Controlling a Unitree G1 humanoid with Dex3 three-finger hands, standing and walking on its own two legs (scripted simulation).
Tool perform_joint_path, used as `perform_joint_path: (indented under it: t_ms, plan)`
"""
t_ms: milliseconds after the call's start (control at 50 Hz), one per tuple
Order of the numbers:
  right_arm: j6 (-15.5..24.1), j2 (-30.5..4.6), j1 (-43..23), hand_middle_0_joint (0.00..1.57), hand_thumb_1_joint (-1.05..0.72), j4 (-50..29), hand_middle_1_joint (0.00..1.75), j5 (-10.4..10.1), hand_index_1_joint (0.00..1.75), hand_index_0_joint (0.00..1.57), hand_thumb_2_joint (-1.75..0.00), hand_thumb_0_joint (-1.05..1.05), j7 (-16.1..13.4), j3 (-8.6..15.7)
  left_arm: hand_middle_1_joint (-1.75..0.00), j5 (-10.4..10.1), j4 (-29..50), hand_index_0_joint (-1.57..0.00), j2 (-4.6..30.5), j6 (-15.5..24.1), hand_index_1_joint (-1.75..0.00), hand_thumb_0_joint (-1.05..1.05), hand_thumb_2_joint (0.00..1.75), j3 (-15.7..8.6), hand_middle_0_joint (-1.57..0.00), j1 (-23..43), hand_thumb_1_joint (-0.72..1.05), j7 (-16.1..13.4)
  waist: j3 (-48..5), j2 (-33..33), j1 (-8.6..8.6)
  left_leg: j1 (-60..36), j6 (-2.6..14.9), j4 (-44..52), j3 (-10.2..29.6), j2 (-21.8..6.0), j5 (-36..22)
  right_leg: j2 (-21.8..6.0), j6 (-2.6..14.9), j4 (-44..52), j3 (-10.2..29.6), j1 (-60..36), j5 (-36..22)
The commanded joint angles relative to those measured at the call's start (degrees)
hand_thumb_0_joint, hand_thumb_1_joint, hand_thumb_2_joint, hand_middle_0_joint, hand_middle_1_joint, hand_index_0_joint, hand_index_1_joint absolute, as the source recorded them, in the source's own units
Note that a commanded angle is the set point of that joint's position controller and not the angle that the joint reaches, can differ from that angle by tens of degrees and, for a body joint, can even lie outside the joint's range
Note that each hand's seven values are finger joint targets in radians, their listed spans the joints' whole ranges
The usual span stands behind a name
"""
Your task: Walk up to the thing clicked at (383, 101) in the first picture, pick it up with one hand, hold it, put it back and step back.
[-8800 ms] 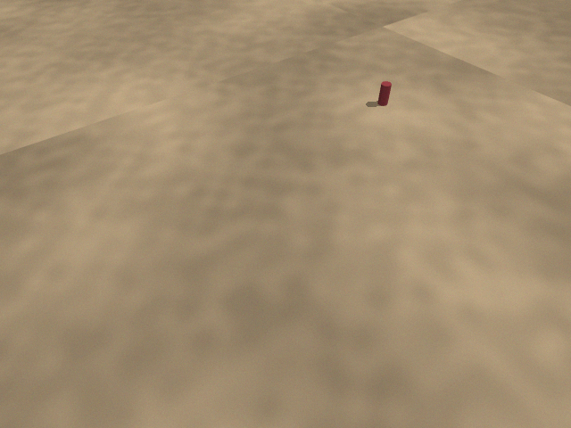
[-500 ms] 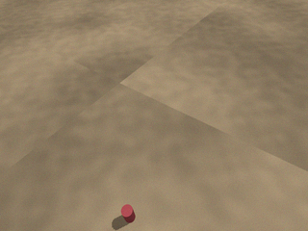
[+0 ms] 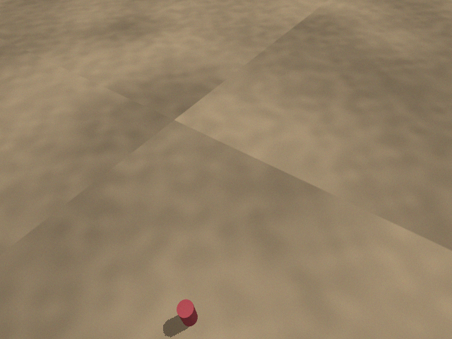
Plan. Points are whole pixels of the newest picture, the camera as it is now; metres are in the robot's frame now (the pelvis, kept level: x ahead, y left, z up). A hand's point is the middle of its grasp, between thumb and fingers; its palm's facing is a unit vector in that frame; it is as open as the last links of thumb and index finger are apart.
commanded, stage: go down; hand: left
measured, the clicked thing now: (187, 313) +0.35 +0.20 -0.71
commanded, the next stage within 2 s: none
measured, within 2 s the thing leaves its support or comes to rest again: neither
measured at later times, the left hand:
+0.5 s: hand out of the picture +0.14 +0.28 -0.21, palm faces +0.07 -0.95 -0.30, open 16.5 cm
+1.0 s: hand out of the picture +0.19 +0.33 -0.29, palm faces +0.14 -0.96 -0.23, open 17.5 cm
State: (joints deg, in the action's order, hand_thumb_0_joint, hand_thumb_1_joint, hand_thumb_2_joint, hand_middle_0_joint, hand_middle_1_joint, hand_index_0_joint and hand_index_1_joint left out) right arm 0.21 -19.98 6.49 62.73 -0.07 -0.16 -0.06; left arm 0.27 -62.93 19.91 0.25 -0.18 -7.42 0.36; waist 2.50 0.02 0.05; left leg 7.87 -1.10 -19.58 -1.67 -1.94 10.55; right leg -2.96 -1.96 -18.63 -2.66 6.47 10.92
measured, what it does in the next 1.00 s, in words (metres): lowers itself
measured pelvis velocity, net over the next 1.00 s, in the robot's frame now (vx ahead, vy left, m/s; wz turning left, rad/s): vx -0.05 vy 0.00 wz -0.01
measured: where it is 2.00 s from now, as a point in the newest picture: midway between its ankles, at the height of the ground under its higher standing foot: outside the picture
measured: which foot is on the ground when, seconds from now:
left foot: down 0.00-1.00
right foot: down 0.00-1.00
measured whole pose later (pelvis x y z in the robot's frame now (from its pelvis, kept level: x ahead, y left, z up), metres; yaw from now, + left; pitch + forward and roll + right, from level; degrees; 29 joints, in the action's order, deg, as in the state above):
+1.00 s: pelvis -0.05 +0.00 -0.20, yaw -1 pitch +28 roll -3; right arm 11.0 -16.6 5.5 33.1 1.3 -3.0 0.6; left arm -4.4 -43.1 29.5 12.6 -28.9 1.8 21.4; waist -9.4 2.0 0.9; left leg 83.2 -1.8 -91.1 3.5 -3.3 36.0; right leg -3.0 -1.1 -89.3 -3.0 80.2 36.9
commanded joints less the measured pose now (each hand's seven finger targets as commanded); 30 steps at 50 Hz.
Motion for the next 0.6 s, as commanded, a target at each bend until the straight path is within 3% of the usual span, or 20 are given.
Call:
perform_joint_path:
  t_ms: [0, 40, 60, 80, 120, 180, 220, 280, 300, 340, 360, 380, 400, 440, 480, 520, 560, 580]
  plan:
    - [3.4, -6.5, 4.6, 0.2, -0.98, -14.5, 0.3, -3.5, 0.3, 0.2, -0.92, 0.0, -2.6, 1.5, -0.07, -1.4, 8.2, -0.03, 10.5, 3.9, -0.06, 0.0, 0.58, -6.6, -0.01, 17.8, 0.58, -2.4, -1.2, 1.8, 3.71, 5.1, 1.6, -1.8, -1.4, 1.7, 0.3, 2.8, 2.29, -1.7, -0.2, 9.6, -1.5]
    - [3.1, -6.4, 6.0, 0.2, -0.97, -16.6, 0.3, -2.8, 0.3, 0.2, -0.92, 0.0, -2.7, 2.7, -0.08, 0.5, 4.4, -0.04, 15.5, 2.5, -0.07, 0.0, 0.42, -10.3, -0.02, 18.9, 0.42, -1.4, -5.8, 2.0, 2.21, 8.5, 1.68, -6.5, -0.9, 2.0, -1.8, 2.8, 2.47, -5.6, -0.4, 10.9, -2.7]
    - [3.4, -6.2, 6.8, 0.2, -0.98, -17.9, 0.3, -1.9, 0.3, 0.2, -0.92, 0.0, -2.7, 3.8, -0.06, 1.8, 3.9, -0.04, 15.7, 2.8, -0.05, 0.0, 0.34, -11.7, -0.03, 17.6, 0.34, -0.9, -10.1, 2.3, 1.48, 8.6, 1.63, -8.2, -0.7, 1.9, -3.3, 2.5, 2.43, -7.9, -0.1, 10.1, -4.5]
    - [3.6, -5.8, 8.5, 0.2, -0.96, -18.6, 0.3, -1.2, 0.3, 0.2, -0.92, 0.0, -2.4, 4.5, -0.07, 3.0, 2.1, -0.05, 15.1, 2.4, -0.06, 0.0, 0.26, -12.7, -0.04, 11.9, 0.26, -0.2, -12.7, 0.4, 0.4, 10.1, 1.38, -10.4, -0.9, 2.4, -4.9, 2.3, 2.58, -10.0, 0.1, 10.1, -6.0]
    - [3.9, -5.5, 9.0, 0.2, -0.95, -21.3, 0.3, -0.8, 0.3, 0.2, -0.91, 0.0, -1.8, 5.1, -0.06, 3.7, 3.5, -0.06, 13.9, 1.1, -0.05, 0.0, 0.16, -14.5, -0.05, 5.4, 0.1, 0.9, -16.0, -2.6, -1.71, 12.0, 0.86, -12.6, -0.9, 2.6, -7.5, 2.4, 3.08, -13.2, 0.2, 10.2, -7.4]
    - [4.2, -4.8, 7.8, 0.2, -0.93, -24.6, 0.3, -0.9, 0.3, 0.2, -0.91, 0.0, -1.4, 5.2, -0.06, 3.7, 5.9, -0.07, 11.7, -0.6, -0.05, 0.0, 0.11, -14.5, -0.06, 7.4, -0.06, 2.0, -14.1, -2.8, -0.4, 15.0, 0.52, -14.9, -0.1, 1.9, -6.5, 3.2, 3.22, -15.5, -0.1, 14.4, -5.1]
    - [4.4, -4.9, 6.3, 0.2, -0.91, -27.4, 0.3, -0.9, 0.3, 0.2, -0.9, 0.0, -1.0, 5.4, -0.07, 3.8, 5.9, -0.06, 14.5, -1.1, -0.06, 0.0, 0.1, -17.9, -0.06, 6.4, -0.18, 2.7, -14.8, -1.1, -0.57, 20.2, 0.88, -19.2, 0.3, 1.9, -4.7, 3.0, 3.13, -18.7, -0.2, 17.5, -3.3]
    - [5.4, -4.1, 7.1, 0.2, -0.91, -29.1, 0.3, -0.6, 0.3, 0.2, -0.9, 0.0, -0.4, 5.6, -0.07, 3.1, 11.0, -0.08, 13.2, 0.8, -0.06, 0.0, 0.06, -18.7, -0.07, 4.9, -0.37, 5.0, -16.3, -3.3, -0.58, 25.5, 0.78, -25.3, 0.7, 1.3, -2.2, 3.2, 3.31, -25.9, -0.1, 24.6, 0.1]
    - [5.6, -4.6, 6.9, 0.2, -0.9, -30.4, 0.3, -0.7, 0.3, 0.2, -0.9, 0.0, -0.5, 6.0, -0.08, 3.2, 11.2, -0.08, 14.5, 1.1, -0.07, 0.0, 0.06, -20.2, -0.07, 2.7, -0.41, 5.6, -17.2, -3.8, -0.66, 26.5, 0.82, -26.7, 1.1, 1.0, -0.9, 3.2, 3.38, -27.7, -0.2, 27.1, 1.5]
    - [6.2, -4.0, 6.8, 0.2, -0.9, -32.7, 0.3, -0.6, 0.3, 0.2, -0.89, 0.0, -0.7, 6.3, -0.11, 2.7, 20.8, -0.08, 14.8, 2.8, -0.09, 0.0, 0.06, -20.1, -0.07, 5.8, -0.46, 6.6, -20.2, -4.2, -0.22, 28.2, 1.0, -28.9, 1.4, 0.9, 1.6, 3.1, 3.21, -29.9, 0.1, 29.5, 3.2]
    - [6.5, -4.1, 6.5, 0.2, -0.9, -33.3, 0.3, -0.8, 0.3, 0.2, -0.89, 0.0, -0.8, 6.1, -0.09, 2.4, 19.6, -0.09, 14.5, 2.6, -0.08, 0.0, 0.03, -20.9, -0.08, 3.3, -0.5, 6.8, -19.5, -3.6, 0.19, 29.6, 1.04, -29.7, 1.7, 0.8, 3.3, 3.2, 3.16, -31.1, 0.0, 31.1, 4.7]
    - [6.8, -3.9, 6.4, 0.2, -0.9, -33.9, 0.3, -0.7, 0.3, 0.2, -0.89, 0.0, -1.1, 6.1, -0.09, 2.1, 23.3, -0.1, 15.3, 2.7, -0.08, 0.0, 0.02, -21.6, -0.08, 2.9, -0.54, 6.9, -20.2, -4.3, -0.23, 30.6, 1.1, -30.6, 1.7, 0.7, 4.3, 3.1, 3.15, -32.0, 0.1, 32.8, 5.5]
    - [7.1, -3.9, 6.1, 0.2, -0.9, -34.9, 0.3, -0.8, 0.3, 0.2, -0.89, 0.0, -1.3, 6.3, -0.09, 1.7, 26.4, -0.09, 13.6, 2.9, -0.08, 0.0, 0.03, -20.2, -0.08, 3.6, -0.55, 7.4, -21.4, -4.2, 1.04, 30.6, 1.07, -31.5, 1.8, 0.4, 5.1, 3.2, 3.08, -32.9, 0.2, 34.5, 6.2]
    - [7.5, -3.9, 6.3, 0.2, -0.9, -35.2, 0.3, -0.7, 0.3, 0.2, -0.89, 0.0, -1.8, 6.3, -0.07, 1.0, 28.7, -0.1, 14.1, 2.1, -0.07, 0.0, 0.01, -21.3, -0.09, 1.5, -0.58, 7.7, -21.5, -3.9, 1.37, 32.3, 1.15, -33.1, 2.0, 0.4, 6.7, 3.2, 2.83, -34.0, 0.1, 36.0, 7.3]
    - [8.0, -3.6, 6.4, 0.2, -0.9, -35.3, 0.3, -0.7, 0.3, 0.2, -0.89, 0.0, -2.2, 6.2, -0.07, 0.6, 32.3, -0.1, 14.9, 1.5, -0.06, 0.0, 0.0, -22.5, -0.09, -1.1, -0.61, 7.9, -23.8, -4.2, 0.35, 33.3, 1.15, -34.8, 2.1, 0.2, 5.5, 3.0, 2.95, -35.8, 0.1, 36.5, 6.5]
    - [8.5, -3.8, 6.1, 0.2, -0.89, -35.6, 0.3, -0.6, 0.3, 0.2, -0.89, 0.0, -2.6, 6.1, -0.06, 0.2, 34.2, -0.1, 14.5, 0.7, -0.06, 0.0, 0.0, -22.6, -0.09, -3.4, -0.61, 8.4, -24.1, -4.7, 0.89, 33.9, 1.0, -36.2, 2.4, 0.1, 5.0, 2.9, 2.93, -37.4, -0.1, 38.0, 6.5]
    - [8.9, -3.9, 5.7, 0.2, -0.89, -36.3, 0.3, -0.6, 0.3, 0.2, -0.89, 0.0, -3.0, 6.0, -0.05, 0.1, 37.5, -0.09, 16.3, 0.0, -0.05, 0.0, 0.01, -24.5, -0.08, -5.0, -0.59, 8.5, -25.4, -6.4, 0.27, 34.0, 0.89, -37.0, 2.6, 0.0, 4.8, 2.7, 3.06, -38.7, 0.0, 39.4, 6.4]
    - [9.0, -3.6, 5.6, 0.2, -0.89, -36.4, 0.3, -0.6, 0.3, 0.2, -0.89, 0.0, -3.2, 5.8, -0.07, 0.0, 37.2, -0.09, 15.6, -0.4, -0.06, 0.0, 0.02, -24.2, -0.08, -5.9, -0.61, 8.7, -25.3, -5.3, 0.92, 34.9, 1.05, -38.0, 2.6, 0.0, 4.9, 2.8, 2.98, -39.0, -0.1, 39.6, 6.5]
